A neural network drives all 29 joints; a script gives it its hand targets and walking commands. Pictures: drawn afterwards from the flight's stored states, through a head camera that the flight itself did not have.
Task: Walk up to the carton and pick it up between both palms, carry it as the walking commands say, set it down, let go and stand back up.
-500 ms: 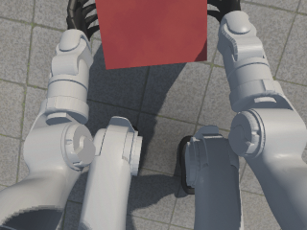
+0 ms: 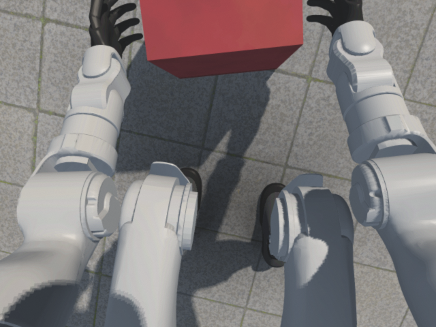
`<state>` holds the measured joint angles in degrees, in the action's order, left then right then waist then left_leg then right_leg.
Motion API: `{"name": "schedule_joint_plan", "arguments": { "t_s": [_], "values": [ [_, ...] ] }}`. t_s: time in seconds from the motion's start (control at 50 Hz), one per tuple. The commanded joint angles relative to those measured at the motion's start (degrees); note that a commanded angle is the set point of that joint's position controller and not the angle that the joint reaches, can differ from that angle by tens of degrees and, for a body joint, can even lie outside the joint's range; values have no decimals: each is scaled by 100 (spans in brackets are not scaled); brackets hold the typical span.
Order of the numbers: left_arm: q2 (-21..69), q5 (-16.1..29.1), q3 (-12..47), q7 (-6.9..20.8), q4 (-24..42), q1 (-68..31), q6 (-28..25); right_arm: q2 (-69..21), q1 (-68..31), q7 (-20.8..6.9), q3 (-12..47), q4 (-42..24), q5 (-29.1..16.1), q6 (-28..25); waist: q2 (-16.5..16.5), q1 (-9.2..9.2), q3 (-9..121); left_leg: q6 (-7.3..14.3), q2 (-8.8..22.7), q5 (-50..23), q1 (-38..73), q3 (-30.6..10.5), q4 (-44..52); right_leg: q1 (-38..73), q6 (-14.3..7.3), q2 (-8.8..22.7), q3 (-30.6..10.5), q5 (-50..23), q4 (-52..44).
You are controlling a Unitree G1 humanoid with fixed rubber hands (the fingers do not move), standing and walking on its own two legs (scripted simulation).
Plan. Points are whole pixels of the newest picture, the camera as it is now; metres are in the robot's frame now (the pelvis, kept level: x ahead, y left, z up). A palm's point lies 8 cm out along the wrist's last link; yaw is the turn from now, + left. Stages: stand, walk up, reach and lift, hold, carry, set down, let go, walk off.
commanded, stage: set down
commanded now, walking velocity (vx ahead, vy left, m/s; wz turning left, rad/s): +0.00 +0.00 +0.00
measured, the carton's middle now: (222, 15) +0.56 +0.04 -0.26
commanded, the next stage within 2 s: let go in 1.50 s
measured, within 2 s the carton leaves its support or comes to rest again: neither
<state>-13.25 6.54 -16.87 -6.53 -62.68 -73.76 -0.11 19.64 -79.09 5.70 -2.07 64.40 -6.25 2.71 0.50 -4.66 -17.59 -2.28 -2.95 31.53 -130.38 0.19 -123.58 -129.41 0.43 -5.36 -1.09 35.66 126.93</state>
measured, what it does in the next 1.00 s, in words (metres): rises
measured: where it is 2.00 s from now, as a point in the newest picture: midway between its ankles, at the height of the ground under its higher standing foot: (228, 230)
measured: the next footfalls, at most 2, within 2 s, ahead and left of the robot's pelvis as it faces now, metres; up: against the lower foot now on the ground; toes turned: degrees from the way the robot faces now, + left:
none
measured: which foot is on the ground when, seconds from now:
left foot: down 0.00-1.00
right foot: down 0.00-1.00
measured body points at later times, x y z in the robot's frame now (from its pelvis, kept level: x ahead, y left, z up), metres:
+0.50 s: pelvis -0.01 +0.01 +0.02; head +0.34 +0.01 +0.31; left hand +0.51 +0.23 -0.11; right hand +0.57 -0.15 -0.11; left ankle +0.12 +0.12 -0.34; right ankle +0.09 -0.11 -0.34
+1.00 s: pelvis +0.01 +0.01 +0.15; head +0.33 +0.00 +0.47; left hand +0.51 +0.23 +0.04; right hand +0.57 -0.16 +0.04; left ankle +0.12 +0.12 -0.34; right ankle +0.09 -0.11 -0.34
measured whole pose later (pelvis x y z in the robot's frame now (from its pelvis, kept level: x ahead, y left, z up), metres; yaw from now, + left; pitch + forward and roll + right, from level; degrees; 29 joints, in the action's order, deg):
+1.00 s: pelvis +0.01 +0.01 +0.15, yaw +0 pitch +47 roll +1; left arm -10.7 5.6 -17.8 -6.3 -42.7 -58.8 8.9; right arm 19.4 -68.1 2.1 -9.3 52.6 -1.4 9.9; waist -1.0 -5.0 3.2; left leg -0.5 -2.6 25.9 -113.7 -0.1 -93.0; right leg -112.4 0.4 -3.4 -2.1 29.8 95.6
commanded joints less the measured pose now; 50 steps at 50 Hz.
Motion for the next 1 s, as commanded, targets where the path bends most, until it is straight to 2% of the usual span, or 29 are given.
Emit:
{"name": "schedule_joint_plan", "arguments": {
  "t_s": [0.0, 0.16, 0.32, 0.38, 0.54, 0.74, 0.98],
  "values": [
    [-872, 347, 233, -50, 578, -1282, -153, 576, -1843, 8, 191, -689, -303, -151, -675, -285, 6317, -48, 103, -2152, 2877, 227, 615, 2911, 49, 271, -117, -1952, -1041],
    [-959, 507, 383, -14, 386, -1243, -82, 772, -1696, -117, 174, -302, -367, -87, -603, -203, 6159, -43, 162, -1934, 3040, 147, 691, 2719, 3, 369, -11, -1578, -1050],
    [-1067, 534, 364, -206, 1424, -1090, 152, 991, -1638, -38, 45, -1295, -382, 95, -598, -214, 7952, -19, 71, -2290, 4171, 302, 947, 3615, 26, 292, 171, -1763, -1264],
    [-984, 449, 319, -244, 1662, -974, 303, 1016, -1515, -50, -93, -1420, -308, 226, -497, -189, 7946, -21, 47, -2110, 4253, 347, 1139, 3564, 16, 263, 208, -1566, -1460],
    [-629, 241, 211, -187, 1804, -621, 515, 802, -1104, -171, -450, -1219, 36, 390, -388, -80, 7400, -37, 10, -1852, 4173, 345, 1845, 3360, -26, 204, 232, -1315, -2155],
    [-457, -42, -69, -117, 2172, -145, 649, 649, -782, -266, -703, -1459, 385, 497, -519, -172, 7816, -46, -102, -2144, 4567, 376, 2809, 3944, 7, 67, 238, -1639, -3072],
    [-408, -111, -166, 61, 2711, 436, 816, 559, -380, -386, -802, -1873, 503, 636, -638, -166, 8183, -72, -129, -2377, 5256, 394, 4031, 5140, 49, 31, 197, -2101, -4275]
  ]
}}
